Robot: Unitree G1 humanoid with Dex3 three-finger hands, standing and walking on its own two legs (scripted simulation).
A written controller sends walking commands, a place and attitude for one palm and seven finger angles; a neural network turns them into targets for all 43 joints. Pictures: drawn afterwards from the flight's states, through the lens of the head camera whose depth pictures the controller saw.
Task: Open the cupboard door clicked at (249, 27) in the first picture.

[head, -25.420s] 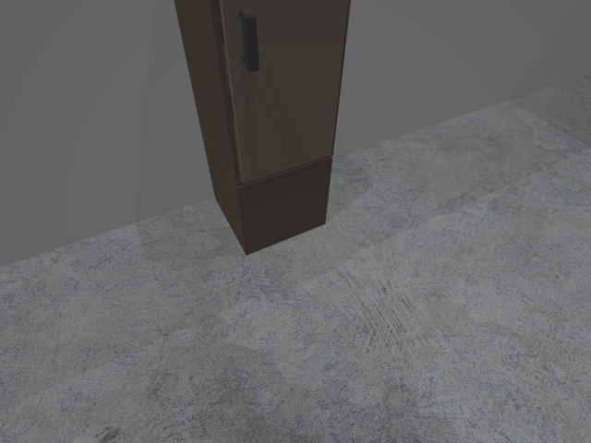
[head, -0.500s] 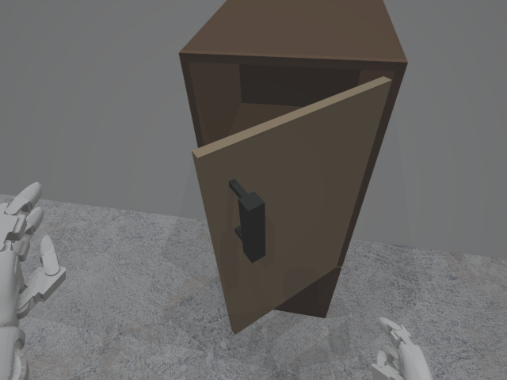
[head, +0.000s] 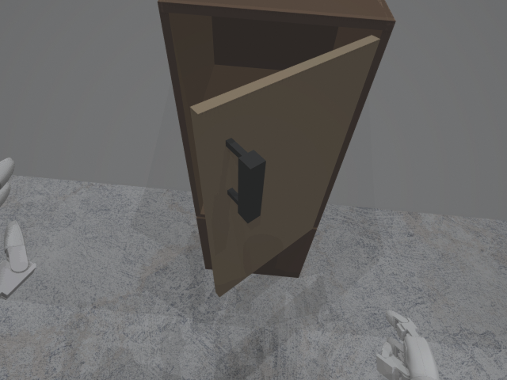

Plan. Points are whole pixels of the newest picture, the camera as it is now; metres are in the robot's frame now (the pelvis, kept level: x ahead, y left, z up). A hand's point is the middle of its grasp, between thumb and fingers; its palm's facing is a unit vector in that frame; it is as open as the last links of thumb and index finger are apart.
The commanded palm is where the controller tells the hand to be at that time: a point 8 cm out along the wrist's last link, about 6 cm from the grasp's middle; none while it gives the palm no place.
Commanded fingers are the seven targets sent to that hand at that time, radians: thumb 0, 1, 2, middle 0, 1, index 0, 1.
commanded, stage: step back with the hand held close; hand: left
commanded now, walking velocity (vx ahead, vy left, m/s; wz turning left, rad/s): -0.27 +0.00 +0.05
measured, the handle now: (241, 180) +0.37 +0.05 +0.13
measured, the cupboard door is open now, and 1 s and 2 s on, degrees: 43 43 43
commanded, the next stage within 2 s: stop stepping back and stand still in 0.62 s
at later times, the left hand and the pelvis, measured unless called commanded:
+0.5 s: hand out of the picture +0.10 +0.30 +0.19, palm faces +0.51 -0.75 -0.42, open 7.4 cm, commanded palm +0.04 +0.32 +0.18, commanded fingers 0.00 0.90 0.90 -0.20 -0.30 -0.20 -0.30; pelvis -0.09 +0.02 +0.00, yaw +2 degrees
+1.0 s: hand out of the picture +0.02 +0.28 +0.18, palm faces +0.43 -0.82 -0.39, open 7.4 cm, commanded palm -0.05 +0.31 +0.18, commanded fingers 0.00 0.90 0.90 -0.20 -0.30 -0.20 -0.30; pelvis -0.21 +0.01 -0.01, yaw -4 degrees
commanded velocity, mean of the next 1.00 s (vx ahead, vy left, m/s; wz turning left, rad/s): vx -0.16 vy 0.01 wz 0.02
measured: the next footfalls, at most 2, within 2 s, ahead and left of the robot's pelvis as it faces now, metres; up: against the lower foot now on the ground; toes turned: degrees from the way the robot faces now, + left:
right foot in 0.74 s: -0.29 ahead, -0.11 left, +0.00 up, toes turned -3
right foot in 1.10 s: -0.22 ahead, -0.04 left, +0.00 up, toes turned -5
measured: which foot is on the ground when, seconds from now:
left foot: down 0.00-1.00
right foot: down 0.00-0.34, up 0.36-0.72, down 0.74-0.92, up 0.94-1.00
